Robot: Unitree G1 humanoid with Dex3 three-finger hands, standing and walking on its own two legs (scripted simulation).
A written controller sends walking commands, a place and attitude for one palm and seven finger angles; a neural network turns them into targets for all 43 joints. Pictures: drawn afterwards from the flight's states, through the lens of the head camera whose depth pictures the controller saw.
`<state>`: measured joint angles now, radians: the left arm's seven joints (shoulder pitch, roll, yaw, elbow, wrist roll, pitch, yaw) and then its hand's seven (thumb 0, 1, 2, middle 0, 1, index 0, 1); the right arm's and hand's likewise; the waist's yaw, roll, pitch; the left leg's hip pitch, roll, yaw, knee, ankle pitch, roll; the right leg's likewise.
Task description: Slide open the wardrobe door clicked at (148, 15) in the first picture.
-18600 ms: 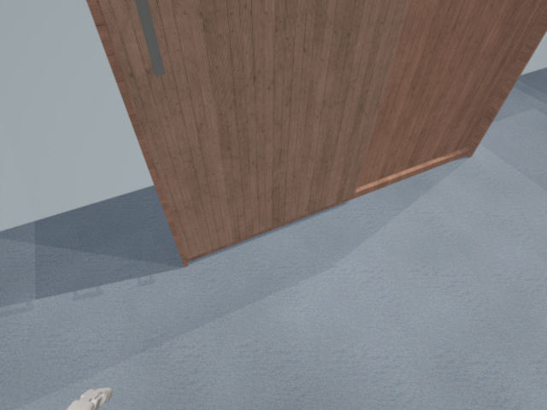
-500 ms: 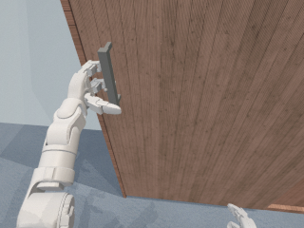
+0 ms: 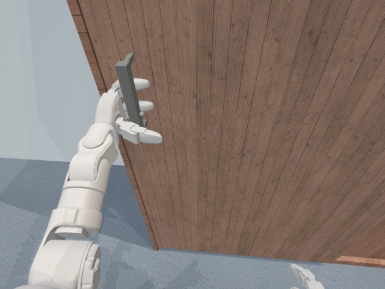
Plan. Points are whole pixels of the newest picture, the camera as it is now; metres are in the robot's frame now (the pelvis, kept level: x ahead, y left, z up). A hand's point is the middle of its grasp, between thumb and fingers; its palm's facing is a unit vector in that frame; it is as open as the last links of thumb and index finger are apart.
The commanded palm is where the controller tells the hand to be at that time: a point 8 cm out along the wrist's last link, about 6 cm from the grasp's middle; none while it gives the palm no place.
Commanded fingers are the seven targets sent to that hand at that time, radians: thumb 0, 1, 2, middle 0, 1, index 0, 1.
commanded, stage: slide the fingers in behind the handle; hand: left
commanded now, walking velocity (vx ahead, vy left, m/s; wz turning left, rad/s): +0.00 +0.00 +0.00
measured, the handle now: (135, 100) +0.45 +0.15 +0.19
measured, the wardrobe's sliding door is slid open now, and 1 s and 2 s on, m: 0.00 0.00 0.00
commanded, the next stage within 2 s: grip the handle and tug to test in 0.40 s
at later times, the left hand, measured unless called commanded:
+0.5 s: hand (139, 113) +0.39 +0.12 +0.20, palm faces -0.04 -1.00 +0.01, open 14.0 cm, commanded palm +0.37 +0.18 +0.20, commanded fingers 0.00 -0.45 0.32 -0.31 -1.21 -0.31 -1.21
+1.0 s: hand (139, 113) +0.40 +0.13 +0.20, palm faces -0.03 -1.00 +0.01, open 8.5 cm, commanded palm +0.37 +0.18 +0.20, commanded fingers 0.00 0.71 0.82 -0.43 -1.37 -0.43 -1.37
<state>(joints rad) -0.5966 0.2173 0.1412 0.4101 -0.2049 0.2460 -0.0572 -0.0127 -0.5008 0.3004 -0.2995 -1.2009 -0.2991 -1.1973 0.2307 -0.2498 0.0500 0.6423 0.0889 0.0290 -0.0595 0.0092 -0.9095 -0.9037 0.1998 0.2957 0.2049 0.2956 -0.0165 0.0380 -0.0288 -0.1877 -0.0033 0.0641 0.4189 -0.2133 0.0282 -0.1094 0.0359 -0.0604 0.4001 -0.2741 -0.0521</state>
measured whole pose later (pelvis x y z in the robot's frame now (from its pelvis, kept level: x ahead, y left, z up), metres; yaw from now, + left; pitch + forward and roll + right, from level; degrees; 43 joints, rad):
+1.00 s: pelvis +0.00 +0.01 +0.00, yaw +0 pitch -1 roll +0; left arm -0.60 0.21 0.13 0.39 -0.20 0.25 -0.05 0.00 0.27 0.63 -0.38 -1.31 -0.38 -1.31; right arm 0.22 -0.24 0.05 0.64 0.09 0.04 -0.06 0.01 -0.91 -0.90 0.20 0.30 0.20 0.30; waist -0.01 0.04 -0.03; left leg -0.18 -0.01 0.06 0.41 -0.21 0.04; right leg -0.10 0.03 -0.06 0.39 -0.27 -0.04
